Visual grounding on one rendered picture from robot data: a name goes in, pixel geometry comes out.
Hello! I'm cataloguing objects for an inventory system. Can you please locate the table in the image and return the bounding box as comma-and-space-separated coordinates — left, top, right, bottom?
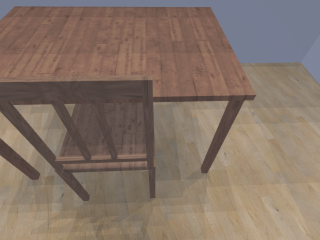
0, 6, 256, 180

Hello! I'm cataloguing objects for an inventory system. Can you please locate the chair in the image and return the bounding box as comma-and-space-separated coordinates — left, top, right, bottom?
0, 75, 156, 201

